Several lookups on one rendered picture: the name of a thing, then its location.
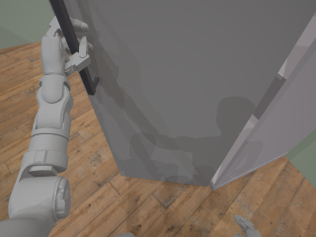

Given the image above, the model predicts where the handle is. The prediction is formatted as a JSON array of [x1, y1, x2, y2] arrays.
[[49, 0, 100, 96]]

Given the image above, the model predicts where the right robot hand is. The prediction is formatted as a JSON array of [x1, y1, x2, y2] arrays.
[[233, 214, 262, 237]]

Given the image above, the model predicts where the robot left forearm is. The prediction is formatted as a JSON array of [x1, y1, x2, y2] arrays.
[[8, 74, 74, 219]]

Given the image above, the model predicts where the robot left upper arm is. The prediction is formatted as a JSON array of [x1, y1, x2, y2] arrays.
[[0, 176, 71, 237]]

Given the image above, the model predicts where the left robot hand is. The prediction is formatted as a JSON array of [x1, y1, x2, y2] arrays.
[[40, 16, 93, 79]]

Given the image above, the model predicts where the fridge door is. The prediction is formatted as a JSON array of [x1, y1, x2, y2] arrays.
[[48, 0, 316, 187]]

